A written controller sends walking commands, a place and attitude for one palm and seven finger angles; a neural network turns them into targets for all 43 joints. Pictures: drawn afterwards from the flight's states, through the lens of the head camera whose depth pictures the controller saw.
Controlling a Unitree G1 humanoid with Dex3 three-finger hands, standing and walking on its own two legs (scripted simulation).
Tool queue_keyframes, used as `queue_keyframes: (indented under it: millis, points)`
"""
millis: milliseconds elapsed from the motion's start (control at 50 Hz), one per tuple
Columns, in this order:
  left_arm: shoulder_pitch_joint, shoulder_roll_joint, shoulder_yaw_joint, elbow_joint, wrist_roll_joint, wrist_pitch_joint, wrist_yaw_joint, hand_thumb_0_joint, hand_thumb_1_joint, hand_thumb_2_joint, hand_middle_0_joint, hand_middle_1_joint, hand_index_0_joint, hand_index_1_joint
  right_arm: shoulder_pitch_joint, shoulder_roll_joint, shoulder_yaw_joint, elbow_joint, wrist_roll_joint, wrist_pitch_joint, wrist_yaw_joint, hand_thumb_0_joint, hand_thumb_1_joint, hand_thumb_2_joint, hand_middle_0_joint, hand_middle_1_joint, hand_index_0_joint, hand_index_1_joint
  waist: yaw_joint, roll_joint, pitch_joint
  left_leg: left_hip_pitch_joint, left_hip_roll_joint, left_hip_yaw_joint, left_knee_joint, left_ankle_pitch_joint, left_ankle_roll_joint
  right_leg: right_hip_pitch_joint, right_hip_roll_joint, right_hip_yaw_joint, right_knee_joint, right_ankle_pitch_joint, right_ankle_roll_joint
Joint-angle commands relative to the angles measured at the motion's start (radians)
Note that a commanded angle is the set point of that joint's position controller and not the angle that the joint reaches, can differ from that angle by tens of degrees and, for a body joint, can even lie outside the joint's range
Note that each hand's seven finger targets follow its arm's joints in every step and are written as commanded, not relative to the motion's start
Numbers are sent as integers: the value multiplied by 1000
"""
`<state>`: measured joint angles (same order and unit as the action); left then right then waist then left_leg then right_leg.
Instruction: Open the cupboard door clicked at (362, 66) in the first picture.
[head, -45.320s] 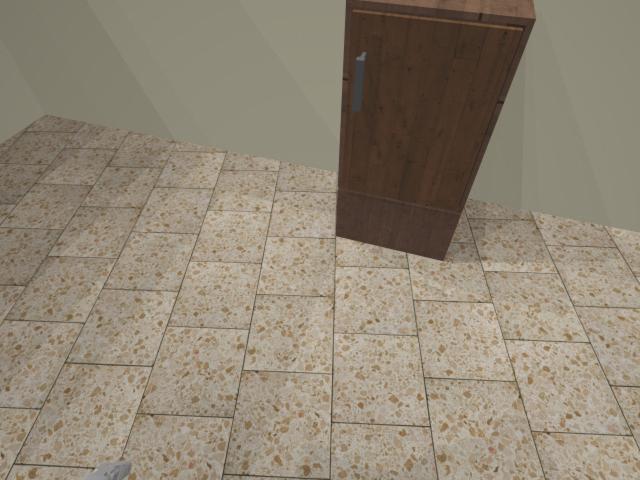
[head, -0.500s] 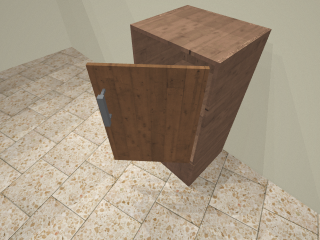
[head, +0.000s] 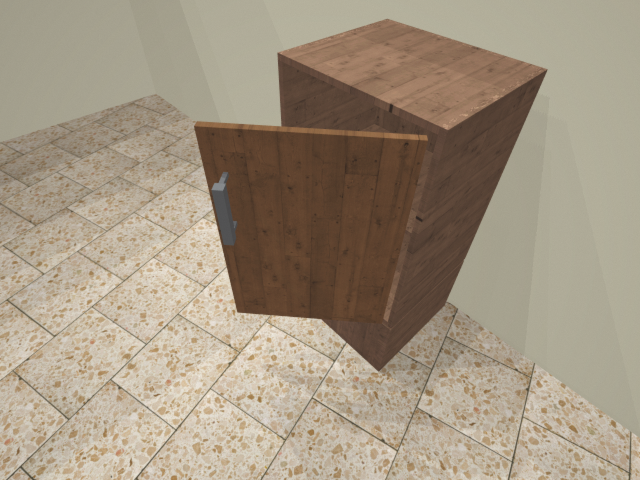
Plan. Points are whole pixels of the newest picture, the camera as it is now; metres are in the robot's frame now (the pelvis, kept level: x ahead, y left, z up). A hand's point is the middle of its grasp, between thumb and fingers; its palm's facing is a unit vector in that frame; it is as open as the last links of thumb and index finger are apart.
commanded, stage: come to a stop and stand still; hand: left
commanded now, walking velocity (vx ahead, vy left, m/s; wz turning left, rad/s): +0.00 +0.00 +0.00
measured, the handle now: (227, 209) +0.62 +0.22 -0.05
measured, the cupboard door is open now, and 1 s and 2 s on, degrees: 42 42 42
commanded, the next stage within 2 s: look again from close up in 0.42 s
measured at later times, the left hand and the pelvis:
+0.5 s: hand out of the picture -0.02 +0.17 -0.18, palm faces +0.03 -0.99 -0.12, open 7.4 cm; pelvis +0.01 +0.03 +0.00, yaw -1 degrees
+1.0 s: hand out of the picture +0.00 +0.18 -0.18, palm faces +0.01 -0.99 -0.15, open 7.4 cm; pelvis +0.02 +0.03 +0.00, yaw -2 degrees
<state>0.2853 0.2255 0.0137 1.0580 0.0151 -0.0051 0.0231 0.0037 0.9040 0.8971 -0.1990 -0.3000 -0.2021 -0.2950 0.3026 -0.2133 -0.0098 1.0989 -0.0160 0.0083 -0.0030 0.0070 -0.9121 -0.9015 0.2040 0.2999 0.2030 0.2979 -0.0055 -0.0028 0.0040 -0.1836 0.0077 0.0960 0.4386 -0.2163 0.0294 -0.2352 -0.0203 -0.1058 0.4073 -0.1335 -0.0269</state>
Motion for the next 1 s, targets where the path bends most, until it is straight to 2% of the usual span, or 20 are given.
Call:
queue_keyframes:
  millis: [0, 120, 180, 440, 480, 520, 580, 680, 980]
  points:
    - [32, 91, 12, -34, 2, -21, 12, 0, 900, 900, -200, -300, -200, -300, 20, -108, -24, -24, 0, -30, -12, 0, -900, -900, 200, 300, 200, 300, 1, -14, 62, -113, 102, -145, -148, -132, 15, 37, -110, 161, -106, -155, -3]
    - [90, 33, 0, -3, 2, -19, 21, 0, 900, 900, -200, -300, -200, -300, 50, -60, -20, 5, 6, -30, -17, 0, -900, -900, 200, 300, 200, 300, 2, -22, 68, -100, 107, -138, -157, -115, 11, 38, -106, 148, -86, -96, 3]
    - [107, 13, -5, 7, 3, -18, 25, 0, 900, 900, -200, -300, -200, -300, 59, -40, -18, 14, 8, -31, -19, 0, -900, -900, 200, 300, 200, 300, 3, 1, 78, -103, 113, -137, -167, -112, 10, 40, -103, 137, -71, -59, 5]
    - [168, -51, -4, 20, 10, -17, 29, 0, 900, 900, -200, -300, -200, -300, 72, 1, -27, 11, 8, -28, -23, 0, -900, -900, 200, 300, 200, 300, 3, 5, 113, -116, 113, -146, -178, -173, 15, -10, -91, 134, -48, -63, 11]
    - [170, -52, -4, 16, 12, -16, 29, 0, 900, 900, -200, -300, -200, -300, 70, 2, -27, 10, 9, -29, -23, 0, -900, -900, 200, 300, 200, 300, 6, 9, 122, -132, 117, -153, -187, -192, 17, -7, -88, 129, -43, -57, 13]
    - [175, -56, -4, 17, 11, -17, 29, 0, 900, 900, -200, -300, -200, -300, 72, 5, -29, 8, 9, -29, -23, 0, -900, -900, 200, 300, 200, 300, 5, -14, 117, -125, 114, -151, -182, -179, 18, -9, -90, 134, -44, -60, 13]
    - [173, -58, -3, 17, 11, -16, 28, 0, 900, 900, -200, -300, -200, -300, 74, 4, -28, 9, 9, -32, -24, 0, -900, -900, 200, 300, 200, 300, 5, 11, 113, -120, 122, -153, -194, -177, 19, -4, -88, 128, -34, -38, 13]
    - [172, -58, -5, 20, 10, -17, 28, 0, 900, 900, -200, -300, -200, -300, 74, 3, -27, 8, 10, -34, -25, 0, -900, -900, 200, 300, 200, 300, 5, -15, 101, -89, 121, -147, -188, -127, 20, 5, -92, 132, -33, -7, 14]
    - [158, -54, -6, 31, 7, -16, 30, 0, 900, 900, -200, -300, -200, -300, 76, 7, -18, 30, 11, -38, -28, 0, -900, -900, 200, 300, 200, 300, 6, -7, 99, -39, 121, -125, -185, -32, 14, 20, -98, 136, -39, 34, 14]
